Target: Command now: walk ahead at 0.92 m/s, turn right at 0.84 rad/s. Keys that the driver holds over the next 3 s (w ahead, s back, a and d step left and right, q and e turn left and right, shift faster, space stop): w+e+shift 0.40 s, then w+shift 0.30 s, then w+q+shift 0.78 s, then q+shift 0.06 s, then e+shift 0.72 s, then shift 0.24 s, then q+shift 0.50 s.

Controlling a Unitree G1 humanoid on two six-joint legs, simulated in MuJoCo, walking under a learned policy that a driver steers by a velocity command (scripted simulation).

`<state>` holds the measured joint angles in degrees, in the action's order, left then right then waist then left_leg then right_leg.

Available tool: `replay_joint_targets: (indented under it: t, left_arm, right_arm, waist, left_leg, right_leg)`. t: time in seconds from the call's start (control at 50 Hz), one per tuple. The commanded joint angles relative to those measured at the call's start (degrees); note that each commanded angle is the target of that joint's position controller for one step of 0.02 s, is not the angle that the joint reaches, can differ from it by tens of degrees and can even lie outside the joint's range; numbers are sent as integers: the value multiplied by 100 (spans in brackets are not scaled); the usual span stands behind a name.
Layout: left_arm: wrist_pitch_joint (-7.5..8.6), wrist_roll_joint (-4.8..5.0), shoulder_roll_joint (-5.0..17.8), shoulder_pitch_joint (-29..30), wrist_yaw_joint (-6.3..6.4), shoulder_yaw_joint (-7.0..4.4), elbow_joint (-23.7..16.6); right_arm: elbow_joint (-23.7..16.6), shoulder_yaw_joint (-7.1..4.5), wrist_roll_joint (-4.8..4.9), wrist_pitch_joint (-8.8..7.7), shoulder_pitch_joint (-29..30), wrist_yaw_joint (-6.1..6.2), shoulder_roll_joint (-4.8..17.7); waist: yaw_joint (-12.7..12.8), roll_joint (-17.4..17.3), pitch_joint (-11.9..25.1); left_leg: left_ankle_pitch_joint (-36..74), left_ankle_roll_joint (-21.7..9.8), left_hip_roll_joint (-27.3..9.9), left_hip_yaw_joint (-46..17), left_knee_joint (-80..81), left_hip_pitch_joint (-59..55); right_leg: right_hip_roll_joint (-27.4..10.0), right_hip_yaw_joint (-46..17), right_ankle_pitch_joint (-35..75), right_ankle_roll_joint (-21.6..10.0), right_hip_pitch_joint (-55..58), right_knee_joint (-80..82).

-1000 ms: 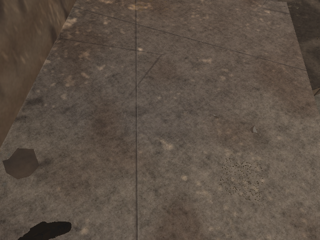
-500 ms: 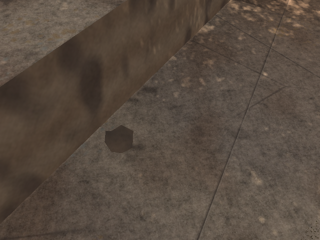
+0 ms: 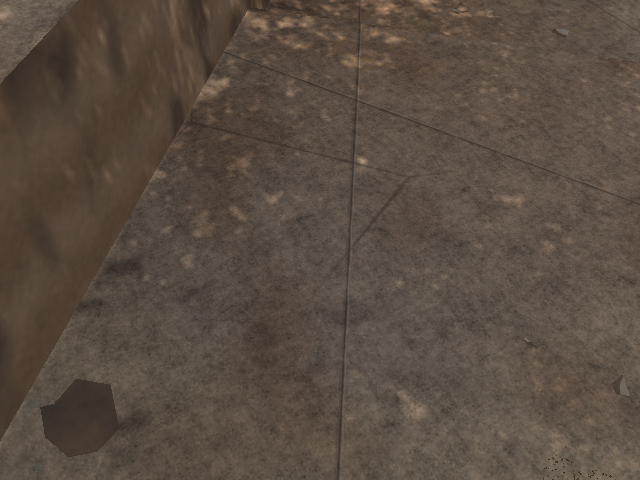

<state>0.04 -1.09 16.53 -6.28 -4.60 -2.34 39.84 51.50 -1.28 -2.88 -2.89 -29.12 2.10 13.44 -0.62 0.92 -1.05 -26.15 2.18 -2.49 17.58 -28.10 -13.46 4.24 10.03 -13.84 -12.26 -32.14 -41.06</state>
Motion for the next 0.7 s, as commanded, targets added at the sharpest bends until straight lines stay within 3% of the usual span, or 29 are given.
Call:
replay_joint_targets:
  t: [0.02,0.04,0.06,0.08,0.1,0.12,0.16,0.18,0.24,0.28,0.32,0.36,0.38,0.4,0.42,0.44,0.46,0.48,0.5,0.52,0.54,0.56,0.6,0.66,0.68,0.7]
  left_arm:
    - [-43,17,1666,-2052,288,-645,306]
    - [-64,51,1789,-1900,261,-668,121]
    - [-36,44,1611,-1970,326,-634,209]
    - [13,28,1296,-1994,379,-554,372]
    - [94,-2,1098,-1753,427,-485,385]
    - [166,-26,983,-1448,474,-411,312]
    - [312,56,885,-1303,449,-329,240]
    - [376,99,937,-1310,424,-331,233]
    - [445,88,1010,-1495,399,-365,252]
    - [452,128,1104,-1745,383,-411,335]
    - [461,169,1210,-1887,401,-444,410]
    - [455,169,1339,-1735,459,-476,395]
    - [461,139,1483,-1671,474,-503,389]
    - [473,75,1695,-1445,451,-541,355]
    - [531,-2,1565,-1092,427,-502,319]
    - [606,-83,568,-1045,446,-246,186]
    - [599,297,127,-1996,393,-56,-155]
    - [497,73,647,-1611,453,-60,152]
    - [445,-25,787,-1188,384,-102,160]
    - [412,-85,744,-883,318,-84,114]
    - [376,-149,612,-607,237,-51,-24]
    - [321,-152,464,-587,176,3,-79]
    - [235,-161,297,-414,130,86,-210]
    - [217,-158,402,323,68,158,-588]
    - [230,-144,433,572,28,190,-682]
    - [238,-131,429,786,-21,203,-670]
  right_arm:
    - [-1023,-175,124,-183,862,-155,672]
    - [-1472,-135,125,-363,1469,-190,923]
    - [-1631,-108,104,-477,1929,-208,950]
    - [-1597,-66,122,-539,1718,-217,913]
    - [-1579,-45,38,-481,1701,-214,864]
    - [-1503,-13,-94,-345,1505,-227,826]
    - [-1500,21,-208,-94,1424,-266,770]
    - [-1659,50,-202,-37,1756,-289,741]
    - [-2085,147,-51,-41,2860,-380,613]
    - [-2172,181,35,-71,3177,-418,555]
    - [-2234,153,79,-101,3331,-400,667]
    - [-2172,88,80,-125,3056,-341,848]
    - [-2027,-14,105,-136,2535,-274,1085]
    - [-1822,-158,163,-155,1608,-179,1392]
    - [-1484,-300,147,-151,253,-44,1651]
    - [-1248,-400,-44,-181,-843,76,1941]
    - [-1338,-484,-196,-190,-25,-18,2334]
    - [-1498,-435,-104,-160,777,-110,1610]
    - [-1464,-332,-34,-157,1076,-160,1156]
    - [-1291,-294,-60,-162,1060,-198,964]
    - [-1071,-250,-56,-202,878,-192,875]
    - [-866,-204,-37,-249,777,-213,770]
    - [-599,-172,82,-362,588,-276,697]
    - [-481,-206,113,-454,648,-294,921]
    - [-458,-214,124,-466,703,-303,968]
    - [-391,-179,181,-459,584,-323,865]
  waist:
    - [895,1415,1074]
    - [995,591,1441]
    - [989,-28,874]
    - [576,-511,230]
    - [263,-687,-74]
    - [-15,-646,-292]
    - [-209,-465,-456]
    - [-173,-382,-611]
    - [166,-141,-848]
    - [433,84,-612]
    - [561,195,-369]
    - [378,187,-45]
    - [128,228,385]
    - [-443,274,939]
    - [-1199,210,1509]
    - [-1362,-993,2079]
    - [-316,-3055,2681]
    - [-371,-1585,1738]
    - [-359,-811,1099]
    - [-327,-247,686]
    - [-271,-231,406]
    - [-134,-431,179]
    - [14,-520,-100]
    - [144,-482,-567]
    - [164,-441,-676]
    - [34,-229,-638]
  left_leg:
    - [742,-86,330,-580,-6077,5135]
    - [444,-155,589,-2020,-6823,6228]
    - [707,-226,180,-2364,-6512,6527]
    - [865,-278,-87,-2332,-5728,6206]
    - [775,-238,-307,-2338,-5160,5835]
    - [685,-151,-378,-2308,-4940,5524]
    - [517,22,-519,-2132,-4367,5276]
    - [719,98,-555,-1961,-3888,5211]
    - [2143,227,-404,-1690,-2170,4790]
    - [2993,127,-152,-1596,-1281,4376]
    - [3249,-9,24,-1647,-789,4160]
    - [2940,-118,266,-1722,-240,3453]
    - [2535,-164,440,-1768,-255,2729]
    - [2001,-203,420,-1812,-361,1701]
    - [1557,-285,99,-1851,-529,311]
    - [-523,-377,-1251,-3290,-421,-830]
    - [-1569,-1074,-2520,-7091,1229,-1280]
    - [-2455,-1161,-2092,-6766,1436,-433]
    - [-1750,-1155,-1825,-5661,1305,342]
    - [-761,-1138,-1597,-4942,1320,969]
    - [-194,-1099,-1387,-4383,1359,1385]
    - [124,-1075,-1257,-3984,1480,1697]
    - [584,-1085,-1230,-3559,1753,1888]
    - [1276,-1121,-1178,-2664,2359,2213]
    - [1587,-1048,-1021,-2217,2538,2386]
    - [2105,-943,-649,-1671,2719,2490]
  right_leg:
    - [-1268,-3745,-2271,-1179,5324,1437]
    - [-1791,-5821,-2344,-1684,5469,2330]
    - [-1875,-5490,-1874,-1429,5018,2658]
    - [-1773,-5022,-1350,-1170,4028,2843]
    - [-1460,-4419,-981,-936,3247,2885]
    - [-1153,-3942,-701,-859,2637,2903]
    - [-770,-3428,-525,-818,1807,3079]
    - [-620,-3236,-365,-795,1402,3256]
    - [-285,-2982,653,-548,910,3403]
    - [-309,-2991,1856,-327,1292,3265]
    - [-487,-3120,2876,-185,2003,3019]
    - [-498,-3133,3976,56,2517,2424]
    - [-509,-3186,4803,206,2718,1739]
    - [-499,-3185,5032,323,2610,580]
    - [-314,-2947,4574,394,1968,-877]
    - [93,-2514,564,371,921,-3046]
    - [570,-2017,-1405,559,-536,-4203]
    - [-41,-1898,-662,448,-969,-4280]
    - [-278,-1770,-172,490,-897,-3966]
    - [-412,-1710,-76,526,-780,-3721]
    - [-514,-1781,-145,533,-749,-3504]
    - [-573,-1844,-191,572,-720,-3319]
    - [-621,-1952,-274,618,-978,-2984]
    - [-661,-1848,382,746,-1337,-1986]
    - [-670,-1636,738,772,-1090,-1333]
    - [-488,-1098,1065,757,-674,-953]
